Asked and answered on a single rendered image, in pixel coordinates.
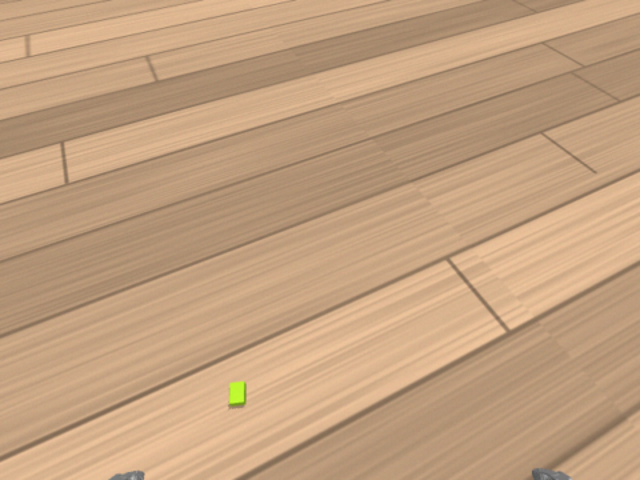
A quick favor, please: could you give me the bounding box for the small box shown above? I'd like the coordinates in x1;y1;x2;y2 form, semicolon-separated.
229;381;246;406

